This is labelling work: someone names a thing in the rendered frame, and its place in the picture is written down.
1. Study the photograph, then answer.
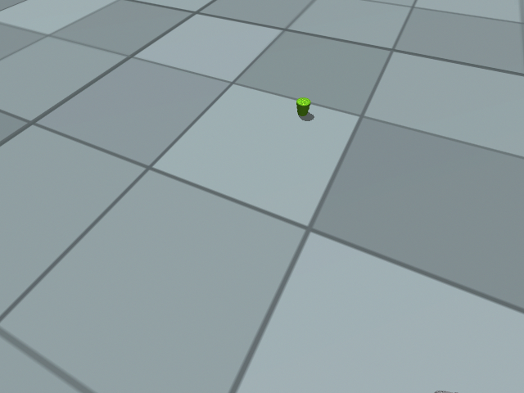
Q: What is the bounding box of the cup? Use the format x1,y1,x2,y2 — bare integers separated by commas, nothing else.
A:
296,97,310,116

